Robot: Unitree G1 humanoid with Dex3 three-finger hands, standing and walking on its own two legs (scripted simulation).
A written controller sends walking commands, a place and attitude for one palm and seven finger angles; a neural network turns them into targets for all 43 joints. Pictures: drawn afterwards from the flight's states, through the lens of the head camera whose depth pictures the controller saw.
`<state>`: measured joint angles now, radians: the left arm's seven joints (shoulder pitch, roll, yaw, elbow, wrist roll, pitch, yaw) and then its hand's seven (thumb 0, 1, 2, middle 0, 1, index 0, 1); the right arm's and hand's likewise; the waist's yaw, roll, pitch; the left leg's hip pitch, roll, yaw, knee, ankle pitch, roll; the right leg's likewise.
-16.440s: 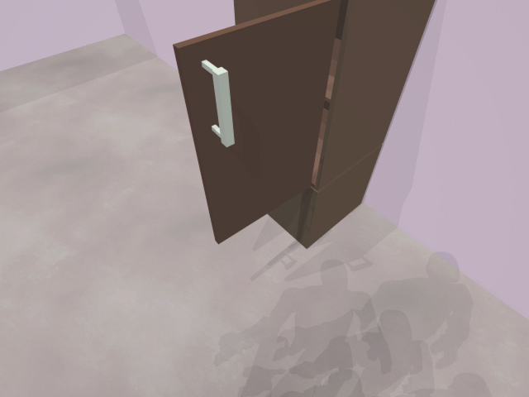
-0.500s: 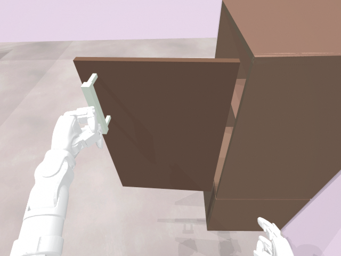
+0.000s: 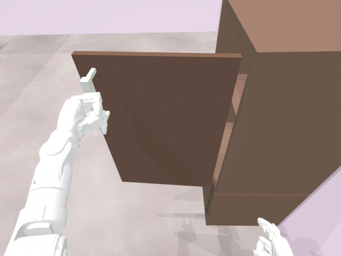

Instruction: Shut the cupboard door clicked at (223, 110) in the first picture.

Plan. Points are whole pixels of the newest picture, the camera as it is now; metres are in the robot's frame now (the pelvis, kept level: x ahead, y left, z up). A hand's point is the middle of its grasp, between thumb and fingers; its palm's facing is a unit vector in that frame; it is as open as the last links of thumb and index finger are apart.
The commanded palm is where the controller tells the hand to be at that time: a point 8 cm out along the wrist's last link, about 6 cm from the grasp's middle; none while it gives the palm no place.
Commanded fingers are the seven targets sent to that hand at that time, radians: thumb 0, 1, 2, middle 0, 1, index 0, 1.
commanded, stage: push the door shut along its arc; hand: left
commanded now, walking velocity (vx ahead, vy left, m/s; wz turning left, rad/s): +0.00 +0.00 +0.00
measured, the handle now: (97, 100) +0.45 +0.21 +0.14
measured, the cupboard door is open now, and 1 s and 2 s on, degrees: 86 69 54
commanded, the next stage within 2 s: pull the fist back off the door in 1.60 s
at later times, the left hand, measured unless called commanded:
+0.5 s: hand (111, 104) +0.43 +0.16 +0.15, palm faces -0.20 -0.98 -0.05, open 3.1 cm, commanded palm +0.43 +0.20 +0.15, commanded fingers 0.00 0.90 0.90 -1.30 -1.50 -1.30 -1.50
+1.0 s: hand (131, 90) +0.48 +0.12 +0.15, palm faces -0.34 -0.94 -0.03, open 3.1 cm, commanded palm +0.49 +0.17 +0.15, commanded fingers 0.00 0.90 0.90 -1.30 -1.50 -1.30 -1.50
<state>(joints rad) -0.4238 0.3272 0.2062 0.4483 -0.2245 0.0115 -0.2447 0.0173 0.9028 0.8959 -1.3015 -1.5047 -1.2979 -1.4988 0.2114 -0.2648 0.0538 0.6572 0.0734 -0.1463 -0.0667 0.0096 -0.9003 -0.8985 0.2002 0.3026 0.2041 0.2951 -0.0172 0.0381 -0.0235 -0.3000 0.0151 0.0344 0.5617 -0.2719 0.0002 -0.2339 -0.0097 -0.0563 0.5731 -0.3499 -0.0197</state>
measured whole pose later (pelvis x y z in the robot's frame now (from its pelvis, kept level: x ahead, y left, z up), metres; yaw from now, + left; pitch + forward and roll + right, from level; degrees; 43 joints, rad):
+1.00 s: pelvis +0.00 +0.02 -0.01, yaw -1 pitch +10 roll +0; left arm -1.00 0.45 0.23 1.14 -0.16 -0.17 -0.45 0.02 0.91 0.90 -1.30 -1.50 -1.30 -1.50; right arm 0.39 -0.31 0.01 0.72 0.03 -0.14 -0.05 0.01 -0.90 -0.90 0.20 0.30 0.20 0.30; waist -0.15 0.03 -0.04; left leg -0.55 0.01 0.05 0.69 -0.31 0.03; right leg -0.48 -0.02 -0.04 0.69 -0.38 0.00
